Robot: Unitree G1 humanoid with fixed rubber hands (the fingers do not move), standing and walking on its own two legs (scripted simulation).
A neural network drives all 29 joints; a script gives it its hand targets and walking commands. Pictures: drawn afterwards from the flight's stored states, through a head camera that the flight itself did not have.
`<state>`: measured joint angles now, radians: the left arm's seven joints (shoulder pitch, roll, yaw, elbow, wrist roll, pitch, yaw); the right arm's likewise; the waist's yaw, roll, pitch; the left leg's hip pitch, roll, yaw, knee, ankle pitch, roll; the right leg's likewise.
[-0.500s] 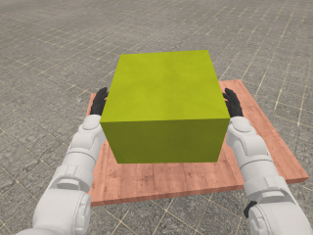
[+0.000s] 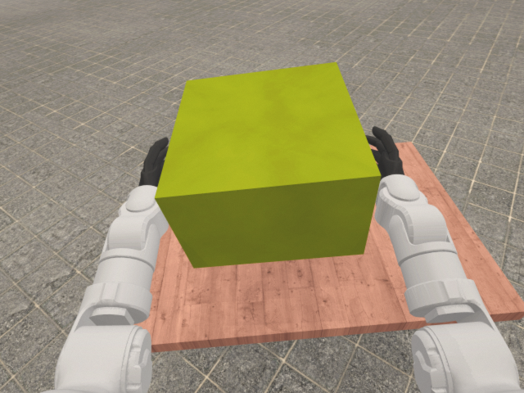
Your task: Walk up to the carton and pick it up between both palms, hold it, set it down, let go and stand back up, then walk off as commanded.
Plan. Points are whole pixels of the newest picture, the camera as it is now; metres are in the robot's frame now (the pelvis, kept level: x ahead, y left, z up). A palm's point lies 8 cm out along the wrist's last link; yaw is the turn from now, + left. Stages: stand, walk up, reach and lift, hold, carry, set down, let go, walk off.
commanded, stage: reach and lift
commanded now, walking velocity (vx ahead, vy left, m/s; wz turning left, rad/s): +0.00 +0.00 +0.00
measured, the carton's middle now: (268, 160) +0.45 -0.02 +0.15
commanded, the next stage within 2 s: hold in 0.88 s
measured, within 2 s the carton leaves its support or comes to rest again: neither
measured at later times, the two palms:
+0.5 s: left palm (147, 188) +0.38 +0.17 +0.17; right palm (393, 179) +0.36 -0.19 +0.17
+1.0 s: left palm (146, 191) +0.37 +0.16 +0.17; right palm (396, 178) +0.35 -0.19 +0.17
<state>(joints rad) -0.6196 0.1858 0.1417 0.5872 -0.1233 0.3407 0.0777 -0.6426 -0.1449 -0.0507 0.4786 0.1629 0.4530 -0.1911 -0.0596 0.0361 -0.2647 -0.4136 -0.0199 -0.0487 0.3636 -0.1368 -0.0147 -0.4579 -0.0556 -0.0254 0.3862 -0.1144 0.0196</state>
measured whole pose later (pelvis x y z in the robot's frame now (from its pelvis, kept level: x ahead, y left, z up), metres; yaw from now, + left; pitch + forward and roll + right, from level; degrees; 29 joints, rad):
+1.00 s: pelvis -0.01 +0.00 +0.00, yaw +0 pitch +9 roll +1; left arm -0.60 0.13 0.21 0.42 -0.06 0.54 0.08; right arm -0.64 -0.15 -0.07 0.41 0.17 0.56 -0.17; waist -0.06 0.02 -0.26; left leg -0.40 -0.02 -0.05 0.38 -0.13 -0.01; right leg -0.44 -0.05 -0.02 0.38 -0.10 0.02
